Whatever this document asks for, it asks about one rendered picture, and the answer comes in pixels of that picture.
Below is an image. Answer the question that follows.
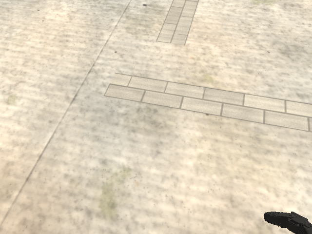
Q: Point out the right robot hand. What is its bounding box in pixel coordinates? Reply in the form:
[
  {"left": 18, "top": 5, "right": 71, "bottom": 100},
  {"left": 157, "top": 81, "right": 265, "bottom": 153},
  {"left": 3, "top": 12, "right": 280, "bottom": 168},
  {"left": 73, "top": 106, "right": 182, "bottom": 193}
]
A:
[{"left": 263, "top": 212, "right": 312, "bottom": 234}]

